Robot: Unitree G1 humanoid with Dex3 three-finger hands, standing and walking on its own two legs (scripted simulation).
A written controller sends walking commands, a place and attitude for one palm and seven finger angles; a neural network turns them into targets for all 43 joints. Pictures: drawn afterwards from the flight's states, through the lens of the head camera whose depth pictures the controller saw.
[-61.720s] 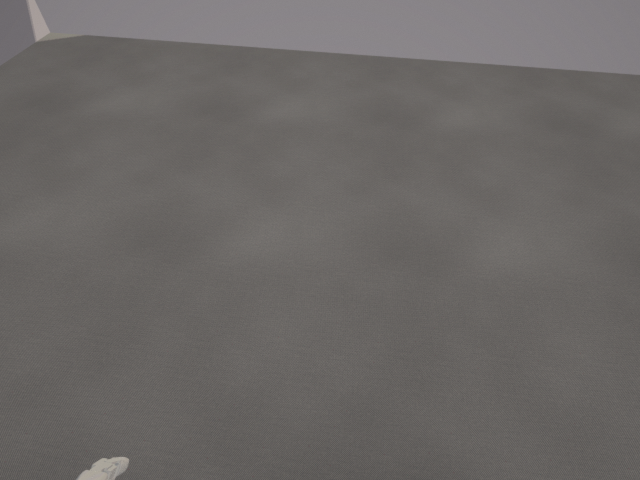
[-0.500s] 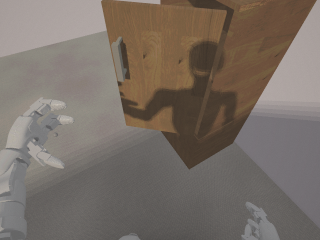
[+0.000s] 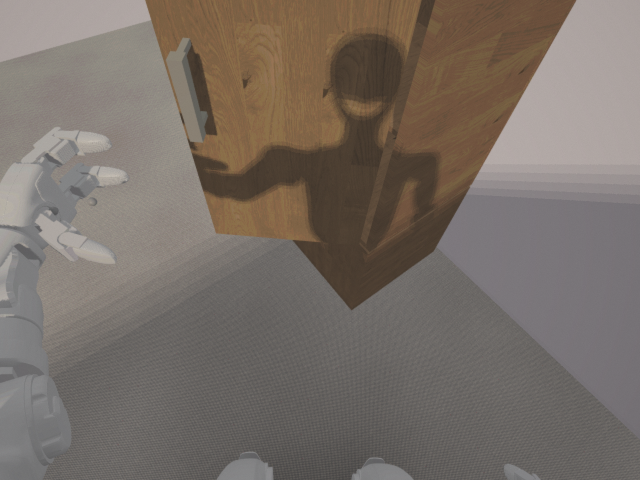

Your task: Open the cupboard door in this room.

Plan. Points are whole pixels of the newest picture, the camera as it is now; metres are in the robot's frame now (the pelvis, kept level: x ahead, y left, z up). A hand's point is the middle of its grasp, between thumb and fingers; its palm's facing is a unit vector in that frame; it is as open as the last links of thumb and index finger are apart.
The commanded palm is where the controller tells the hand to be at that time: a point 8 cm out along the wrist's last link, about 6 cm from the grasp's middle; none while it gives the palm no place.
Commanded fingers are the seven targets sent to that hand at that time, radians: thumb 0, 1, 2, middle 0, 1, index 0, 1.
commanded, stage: move the hooked fingers beside the handle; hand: left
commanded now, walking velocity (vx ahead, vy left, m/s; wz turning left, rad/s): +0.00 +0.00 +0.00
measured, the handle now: (191, 92) +0.63 +0.20 +0.09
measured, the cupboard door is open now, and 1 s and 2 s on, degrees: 49 49 49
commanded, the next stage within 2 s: slide the fingers in behind the handle in 1.72 s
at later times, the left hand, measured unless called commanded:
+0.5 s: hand (113, 148) +0.50 +0.27 +0.10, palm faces -0.09 -1.00 +0.01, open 14.0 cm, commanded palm +0.49 +0.32 +0.10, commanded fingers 0.00 -0.50 0.30 -0.30 -1.20 -0.30 -1.20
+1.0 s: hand (138, 104) +0.58 +0.26 +0.11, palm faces -0.08 -1.00 +0.01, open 14.0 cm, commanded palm +0.57 +0.30 +0.09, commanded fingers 0.00 -0.50 0.30 -0.30 -1.20 -0.30 -1.20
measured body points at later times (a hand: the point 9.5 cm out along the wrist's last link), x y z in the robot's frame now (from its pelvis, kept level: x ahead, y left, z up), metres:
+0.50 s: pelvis +0.00 +0.01 -0.01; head +0.13 +0.04 +0.42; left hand +0.50 +0.32 +0.10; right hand +0.02 -0.27 -0.11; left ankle +0.02 +0.11 -0.70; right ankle +0.01 -0.12 -0.70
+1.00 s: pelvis +0.01 +0.02 -0.02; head +0.18 +0.05 +0.40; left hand +0.58 +0.31 +0.11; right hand -0.05 -0.24 -0.11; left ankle +0.02 +0.11 -0.70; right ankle +0.01 -0.12 -0.70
